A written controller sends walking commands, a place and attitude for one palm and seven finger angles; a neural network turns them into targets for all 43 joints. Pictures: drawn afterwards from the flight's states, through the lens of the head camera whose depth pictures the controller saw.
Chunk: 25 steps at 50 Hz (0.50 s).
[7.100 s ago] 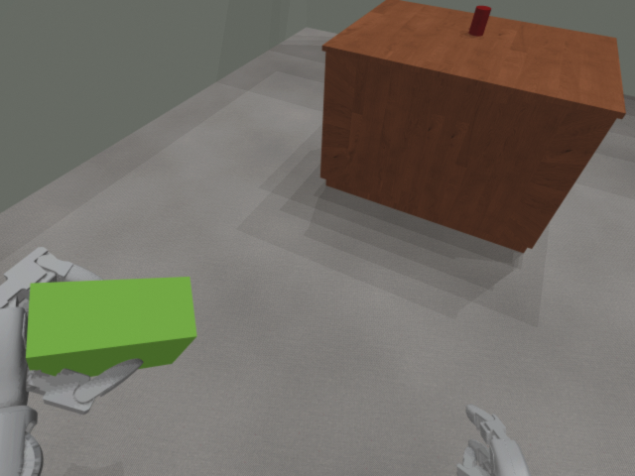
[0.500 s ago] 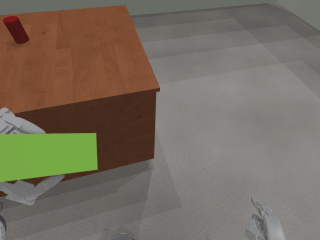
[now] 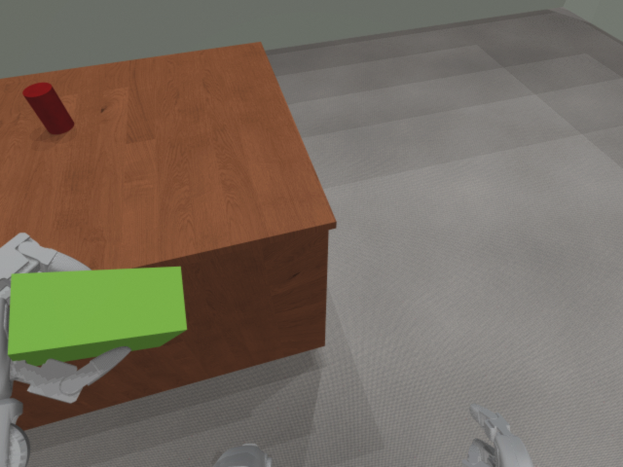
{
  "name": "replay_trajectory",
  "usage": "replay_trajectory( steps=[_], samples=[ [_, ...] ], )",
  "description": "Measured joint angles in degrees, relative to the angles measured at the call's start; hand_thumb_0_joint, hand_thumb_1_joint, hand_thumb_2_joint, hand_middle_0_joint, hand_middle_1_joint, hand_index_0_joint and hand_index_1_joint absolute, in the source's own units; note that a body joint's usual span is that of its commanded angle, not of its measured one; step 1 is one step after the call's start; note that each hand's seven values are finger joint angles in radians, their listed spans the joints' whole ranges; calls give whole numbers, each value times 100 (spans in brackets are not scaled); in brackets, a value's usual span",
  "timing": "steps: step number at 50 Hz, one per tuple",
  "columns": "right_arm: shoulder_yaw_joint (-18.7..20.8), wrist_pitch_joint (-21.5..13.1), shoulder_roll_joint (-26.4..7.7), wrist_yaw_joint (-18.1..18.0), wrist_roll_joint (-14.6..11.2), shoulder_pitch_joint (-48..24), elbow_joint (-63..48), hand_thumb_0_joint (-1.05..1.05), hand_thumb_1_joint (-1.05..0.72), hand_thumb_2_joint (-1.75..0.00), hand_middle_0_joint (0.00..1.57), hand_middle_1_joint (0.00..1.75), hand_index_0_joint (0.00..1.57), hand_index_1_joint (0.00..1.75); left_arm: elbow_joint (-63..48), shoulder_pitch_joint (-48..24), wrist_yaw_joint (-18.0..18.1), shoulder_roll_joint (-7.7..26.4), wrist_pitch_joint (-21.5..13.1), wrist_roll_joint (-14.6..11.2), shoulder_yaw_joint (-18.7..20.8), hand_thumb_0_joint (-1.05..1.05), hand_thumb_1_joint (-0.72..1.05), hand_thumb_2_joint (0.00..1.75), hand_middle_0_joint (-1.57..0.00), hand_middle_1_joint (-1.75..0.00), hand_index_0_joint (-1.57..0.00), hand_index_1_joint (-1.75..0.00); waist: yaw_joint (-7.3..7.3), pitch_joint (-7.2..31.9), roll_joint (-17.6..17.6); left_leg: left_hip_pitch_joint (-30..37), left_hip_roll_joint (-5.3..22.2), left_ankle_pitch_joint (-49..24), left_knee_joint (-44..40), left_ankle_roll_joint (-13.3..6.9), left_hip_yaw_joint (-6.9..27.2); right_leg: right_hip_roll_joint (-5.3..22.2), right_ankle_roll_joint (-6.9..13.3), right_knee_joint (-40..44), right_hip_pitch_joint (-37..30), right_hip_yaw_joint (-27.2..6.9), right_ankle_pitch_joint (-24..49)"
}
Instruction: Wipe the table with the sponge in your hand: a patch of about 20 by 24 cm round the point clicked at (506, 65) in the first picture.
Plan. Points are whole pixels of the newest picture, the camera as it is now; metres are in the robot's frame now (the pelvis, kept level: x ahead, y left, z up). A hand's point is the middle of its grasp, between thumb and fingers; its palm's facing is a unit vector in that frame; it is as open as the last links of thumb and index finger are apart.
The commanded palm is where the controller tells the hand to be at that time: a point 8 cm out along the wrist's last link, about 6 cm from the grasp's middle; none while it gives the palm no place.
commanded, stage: take the last steps up to it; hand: left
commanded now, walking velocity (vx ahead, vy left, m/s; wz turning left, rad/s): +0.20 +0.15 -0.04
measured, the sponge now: (125, 314) +0.24 +0.20 +0.14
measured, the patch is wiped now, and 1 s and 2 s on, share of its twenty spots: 0.00 0.00 0.00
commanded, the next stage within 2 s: come to a stop and stand still in 0.28 s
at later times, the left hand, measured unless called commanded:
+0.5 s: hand (68, 236) +0.31 +0.27 +0.17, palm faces +0.35 -0.81 -0.46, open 10.2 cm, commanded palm +0.25 +0.32 +0.18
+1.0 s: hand (36, 206) +0.32 +0.29 +0.20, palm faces +0.40 -0.79 -0.48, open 10.2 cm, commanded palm +0.23 +0.31 +0.18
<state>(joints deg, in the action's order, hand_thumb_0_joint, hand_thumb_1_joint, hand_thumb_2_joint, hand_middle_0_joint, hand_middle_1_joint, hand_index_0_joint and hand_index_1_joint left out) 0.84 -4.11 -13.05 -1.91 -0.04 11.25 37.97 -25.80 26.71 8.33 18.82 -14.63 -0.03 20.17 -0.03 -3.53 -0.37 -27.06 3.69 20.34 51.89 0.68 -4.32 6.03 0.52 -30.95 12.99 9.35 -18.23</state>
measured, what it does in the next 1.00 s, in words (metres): steps on the spot: left foot, then right foot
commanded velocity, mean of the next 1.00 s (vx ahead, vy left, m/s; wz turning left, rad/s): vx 0.00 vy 0.01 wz -0.02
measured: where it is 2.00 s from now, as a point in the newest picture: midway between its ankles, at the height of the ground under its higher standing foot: outside the picture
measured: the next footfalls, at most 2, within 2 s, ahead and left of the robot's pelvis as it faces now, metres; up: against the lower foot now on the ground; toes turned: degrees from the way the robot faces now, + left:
left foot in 0.10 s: +0.16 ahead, +0.17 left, +0.00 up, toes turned -7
right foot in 0.38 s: +0.11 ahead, -0.04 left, +0.00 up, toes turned -7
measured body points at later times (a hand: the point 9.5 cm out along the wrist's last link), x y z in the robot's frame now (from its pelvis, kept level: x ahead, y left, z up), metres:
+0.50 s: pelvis +0.08 +0.05 -0.01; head +0.11 +0.02 +0.44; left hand +0.28 +0.31 +0.19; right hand +0.23 -0.17 -0.12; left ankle +0.07 +0.17 -0.70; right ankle +0.07 -0.03 -0.74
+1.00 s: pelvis +0.06 +0.04 +0.00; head +0.09 +0.03 +0.45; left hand +0.29 +0.33 +0.22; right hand +0.23 -0.18 -0.09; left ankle +0.12 +0.18 -0.74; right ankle +0.07 -0.03 -0.74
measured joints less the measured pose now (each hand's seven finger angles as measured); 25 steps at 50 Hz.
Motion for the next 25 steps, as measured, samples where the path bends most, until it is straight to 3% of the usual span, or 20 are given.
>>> replay_trajectory(
  steps=[5,6,8,11,14,18,20,22,25],
  samples=[
    [196,-66,-193,-89,14,25,-390,2,-91,-90,20,30,20,30,-619,237,67,201,-72,12,0,-1,-50,100,-72,-135,-74,-134,55,-76,-111,808,26,-765,-2112,-56,-248,145,-272,-340,-94,-147,-329],
    [250,-82,-190,-116,-7,-1,-440,2,-91,-90,20,30,20,30,-674,208,77,294,-102,-2,56,-1,-50,100,-72,-135,-74,-134,61,-78,-128,836,9,-1041,-2128,-76,-291,186,-271,-641,2,-215,-473],
    [303,-91,-35,-144,-47,-92,-445,2,-91,-90,20,30,20,30,-523,0,80,486,-145,-27,181,-1,-50,100,-72,-135,-74,-134,45,-86,-249,768,-40,-763,-1766,-95,-396,131,-196,-1703,391,-535,-1172],
    [196,-156,199,-103,-82,-135,-410,2,-91,-90,20,30,20,30,-203,-199,54,573,-50,-79,315,-1,-50,100,-72,-135,-74,-134,108,34,-180,785,-3,-525,-1767,-130,-381,-119,-166,-2747,927,-544,-1329],
    [19,-260,373,-22,-100,-80,-399,2,-91,-90,20,30,20,30,-251,-109,49,462,58,-134,326,-1,-50,100,-72,-135,-74,-134,120,111,-81,881,11,-566,-1960,-119,-401,-223,-181,-2316,1057,-334,-974],
    [-198,-316,488,-2,-90,57,-389,1,-91,-90,20,30,20,30,-458,188,32,384,144,-148,174,-1,-50,100,-72,-135,-74,-134,68,138,38,945,-28,-417,-1879,-87,-438,-363,-172,-804,661,-112,-463],
    [-250,-258,452,-27,-73,80,-328,1,-91,-90,20,30,20,30,-427,221,11,360,155,-97,89,-1,-50,100,-72,-135,-74,-134,35,126,199,891,19,-199,-1568,-59,-393,-450,65,-444,482,-58,3],
    [-243,-143,386,-19,-72,58,-176,1,-90,-90,20,30,20,30,-314,165,-13,273,206,-110,-14,-1,-50,100,-72,-135,-74,-134,-7,134,307,735,-66,286,-967,-11,-191,-457,260,-552,452,-48,-92],
    [-261,-19,288,-1,-67,-9,-14,2,-91,-90,20,30,20,30,-128,59,13,130,258,-139,-50,-1,-50,100,-72,-135,-74,-134,-30,70,215,536,-263,596,-167,83,5,-366,271,-364,250,-135,-113]
  ],
)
